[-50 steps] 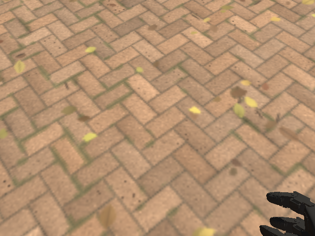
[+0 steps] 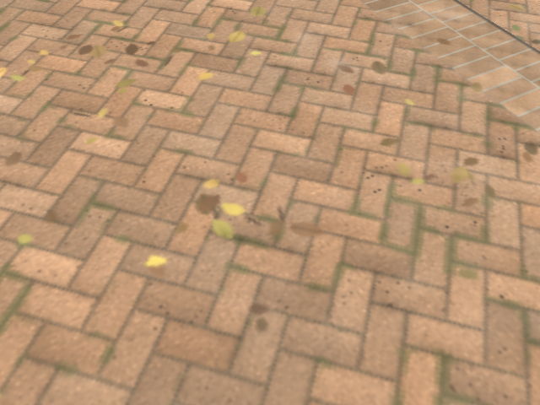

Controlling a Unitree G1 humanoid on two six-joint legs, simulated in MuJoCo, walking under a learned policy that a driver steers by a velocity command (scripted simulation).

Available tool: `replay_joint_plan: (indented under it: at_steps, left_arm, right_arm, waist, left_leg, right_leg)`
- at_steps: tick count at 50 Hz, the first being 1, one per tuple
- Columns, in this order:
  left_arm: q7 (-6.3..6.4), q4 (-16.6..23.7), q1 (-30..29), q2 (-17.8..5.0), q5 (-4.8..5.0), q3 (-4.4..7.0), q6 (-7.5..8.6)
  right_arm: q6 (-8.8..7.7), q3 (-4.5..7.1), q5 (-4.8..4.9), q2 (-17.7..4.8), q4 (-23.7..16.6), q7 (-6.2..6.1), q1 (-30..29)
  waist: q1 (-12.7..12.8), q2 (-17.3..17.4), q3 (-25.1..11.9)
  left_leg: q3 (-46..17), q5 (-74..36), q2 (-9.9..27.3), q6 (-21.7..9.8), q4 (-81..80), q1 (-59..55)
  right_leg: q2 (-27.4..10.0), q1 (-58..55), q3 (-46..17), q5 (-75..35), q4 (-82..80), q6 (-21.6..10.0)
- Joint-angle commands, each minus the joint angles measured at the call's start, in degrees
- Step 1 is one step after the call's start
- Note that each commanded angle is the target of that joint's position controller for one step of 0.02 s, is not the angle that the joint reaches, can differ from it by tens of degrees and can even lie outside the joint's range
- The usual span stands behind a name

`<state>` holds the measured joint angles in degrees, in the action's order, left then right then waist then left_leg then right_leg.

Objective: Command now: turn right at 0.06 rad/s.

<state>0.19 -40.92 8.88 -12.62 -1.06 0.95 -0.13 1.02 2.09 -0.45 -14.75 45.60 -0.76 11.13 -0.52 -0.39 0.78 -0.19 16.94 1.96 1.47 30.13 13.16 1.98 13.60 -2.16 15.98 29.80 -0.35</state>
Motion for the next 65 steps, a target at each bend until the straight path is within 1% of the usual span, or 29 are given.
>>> replay_joint_plan:
  at_steps: [1,2,4,9,14,24,36,48,61,62,63,64,65]
  left_arm:
    - [0.81,2.46,-1.08,-7.18,0.09,2.37,0.38]
    - [1.04,2.25,-0.88,-7.01,0.09,2.38,-0.15]
    - [1.25,1.35,0.12,-6.48,0.12,2.5,-0.54]
    - [1.5,-1.43,1.49,-5.99,0.35,2.82,-0.35]
    - [1.9,-4.55,2.95,-6.13,0.49,3.12,-0.24]
    - [2.65,-10.68,4.56,-6.13,0.74,3.26,-0.36]
    - [2.93,-16.69,5.0,-5.42,0.91,2.81,-0.4]
    - [3.01,-20.54,5.72,-4.71,1.01,2.11,-0.3]
    - [3.1,-22.7,7.11,-4.0,1.09,1.44,-0.15]
    - [3.15,-23.59,8.89,-3.28,1.36,1.35,-0.22]
    - [3.09,-23.24,8.87,-3.79,1.9,1.62,-0.08]
    - [2.84,-21.4,5.75,-4.43,1.93,1.81,0.58]
    - [2.18,-18.86,2.16,-2.47,2.46,1.29,1.87]
  right_arm:
    - [-1.45,1.4,-0.43,-6.7,-2.83,-0.03,-1.9]
    - [-1.85,1.15,-0.37,-6.17,-2.76,-0.05,-2.08]
    - [-2.37,0.84,-0.32,-5.57,-1.95,-0.25,-1.22]
    - [-2.4,0.5,-0.18,-5.4,-0.79,-0.68,-1.22]
    - [-2.46,0.26,-0.02,-5.04,1.0,-0.65,-1.08]
    - [-2.43,-0.03,0.22,-4.33,5.47,-0.55,-0.47]
    - [-2.23,-0.26,0.36,-4.16,9.8,-0.89,1.08]
    - [-2.0,-0.5,0.44,-3.65,12.33,-1.07,2.93]
    - [-1.83,-0.68,0.49,-2.83,13.78,-1.13,4.92]
    - [-1.6,-0.39,0.74,-3.32,14.68,-1.34,6.92]
    - [-1.42,0.56,1.59,-5.96,14.79,-1.5,8.28]
    - [-1.7,1.32,2.13,-8.17,14.94,-1.5,11.33]
    - [-2.55,2.33,2.41,-10.93,14.81,-1.46,12.55]
  waist:
    - [0.54,4.46,-1.87]
    - [0.37,4.76,-1.14]
    - [0.41,3.86,-0.98]
    - [0.22,1.54,-0.49]
    - [0.28,0.4,-0.39]
    - [0.46,0.64,0.21]
    - [0.42,0.67,0.88]
    - [0.37,0.51,1.42]
    - [0.36,0.52,1.92]
    - [0.14,1.66,-0.88]
    - [-0.49,4.02,0.86]
    - [-2.3,7.13,4.21]
    - [-3.1,13.53,6.92]
  left_leg:
    - [-3.92,-7.37,3.18,-2.96,-6.27,0.79]
    - [-3.59,-7.17,2.87,-2.62,-6.42,1.08]
    - [-3.11,-6.17,2.52,-2.21,-6.14,1.2]
    - [-2.88,-5.02,2.03,-2.42,-5.91,1.02]
    - [-2.68,-5.59,1.63,-2.79,-6.02,0.78]
    - [-2.07,-7.35,0.74,-3.06,-6.94,0.19]
    - [-1.8,-8.8,0.15,-3.36,-7.82,-0.73]
    - [-1.79,-9.12,-0.2,-3.64,-8.35,-1.11]
    - [-1.87,-9.08,-0.43,-3.84,-8.65,-1.19]
    - [-1.72,5.45,-1.16,-4.75,-9.52,-2.59]
    - [-5.22,23.32,0.63,-6.89,-11.5,-1.5]
    - [-13.72,36.75,6.34,-10.12,-16.26,-1.49]
    - [-26.4,42.21,15.53,-14.74,-23.2,-0.99]
  right_leg:
    - [-3.02,-1.79,-2.73,-4.93,-3.49,-0.79]
    - [-3.02,-1.45,-3.03,-6.08,-3.49,-0.95]
    - [-3.15,-1.63,-3.19,-6.41,-3.74,-1.11]
    - [-3.09,-1.41,-3.04,-7.33,-3.88,-0.4]
    - [-3.18,-2.21,-2.91,-8.81,-4.03,0.19]
    - [-3.26,-3.57,-2.41,-10.45,-4.71,0.63]
    - [-3.11,-3.71,-1.51,-10.6,-5.77,0.93]
    - [-3.05,-3.14,-0.83,-9.94,-6.4,1.19]
    - [-3.05,-2.37,-0.36,-9.2,-6.68,1.36]
    - [-0.79,-2.62,2.45,2.01,-4.29,0.95]
    - [1.02,1.6,4.53,14.8,0.19,0.17]
    - [0.79,9.81,4.92,19.98,6.31,-0.45]
    - [-0.79,14.85,5.92,13.64,16.6,-0.83]
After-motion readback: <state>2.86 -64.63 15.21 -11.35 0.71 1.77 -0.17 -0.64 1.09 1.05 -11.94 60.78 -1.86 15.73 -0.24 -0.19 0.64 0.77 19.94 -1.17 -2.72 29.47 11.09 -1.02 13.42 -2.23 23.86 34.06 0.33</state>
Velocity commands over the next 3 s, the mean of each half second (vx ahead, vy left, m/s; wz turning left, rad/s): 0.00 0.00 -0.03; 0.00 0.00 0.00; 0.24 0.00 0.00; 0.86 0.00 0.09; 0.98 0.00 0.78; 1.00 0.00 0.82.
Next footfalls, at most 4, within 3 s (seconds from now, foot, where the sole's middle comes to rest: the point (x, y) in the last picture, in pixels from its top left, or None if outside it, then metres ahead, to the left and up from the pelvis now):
1.52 right None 0.10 -0.13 -0.77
1.98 left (256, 397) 0.53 0.05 -0.77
2.44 right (271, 240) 1.01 0.01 -0.77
2.90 left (146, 194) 1.21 0.42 -0.77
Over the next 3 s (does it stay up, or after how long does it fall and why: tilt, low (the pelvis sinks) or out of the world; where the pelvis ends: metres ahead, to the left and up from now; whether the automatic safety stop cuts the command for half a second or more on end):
stays up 1.16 0.34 -0.03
